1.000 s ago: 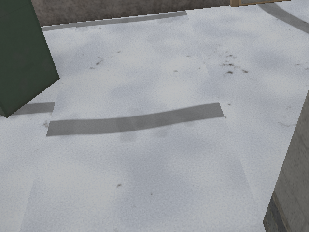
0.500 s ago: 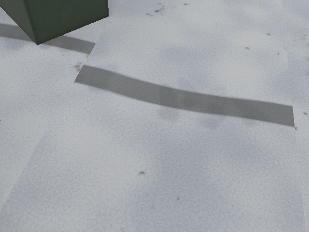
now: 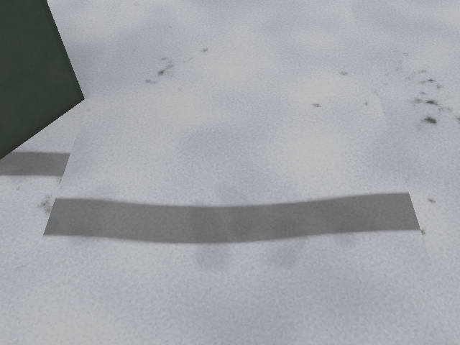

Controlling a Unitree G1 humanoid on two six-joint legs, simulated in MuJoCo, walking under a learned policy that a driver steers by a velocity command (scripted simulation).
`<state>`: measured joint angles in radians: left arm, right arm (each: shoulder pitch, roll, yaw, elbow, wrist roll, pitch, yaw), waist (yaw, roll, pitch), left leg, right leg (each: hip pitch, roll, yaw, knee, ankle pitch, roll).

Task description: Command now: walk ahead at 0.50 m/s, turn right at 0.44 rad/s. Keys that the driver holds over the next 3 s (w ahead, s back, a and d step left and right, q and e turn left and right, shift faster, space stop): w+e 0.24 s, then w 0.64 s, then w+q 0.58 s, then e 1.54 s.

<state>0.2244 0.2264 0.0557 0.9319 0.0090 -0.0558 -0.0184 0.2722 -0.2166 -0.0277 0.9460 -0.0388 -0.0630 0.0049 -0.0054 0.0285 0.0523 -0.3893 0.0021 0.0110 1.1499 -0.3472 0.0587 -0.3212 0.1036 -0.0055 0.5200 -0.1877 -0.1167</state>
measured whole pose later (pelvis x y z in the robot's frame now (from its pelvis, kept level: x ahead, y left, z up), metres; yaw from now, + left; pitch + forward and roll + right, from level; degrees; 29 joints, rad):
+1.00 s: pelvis +0.54 -0.06 +0.00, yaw -13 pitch +0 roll +1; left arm 0.14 0.21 0.04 0.83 0.03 -0.07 0.00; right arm 0.40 -0.20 -0.05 0.97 -0.01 -0.06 0.00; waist -0.04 0.02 0.04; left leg -0.31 0.00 0.00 1.09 -0.37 0.09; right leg -0.33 0.03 -0.10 0.50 -0.18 -0.09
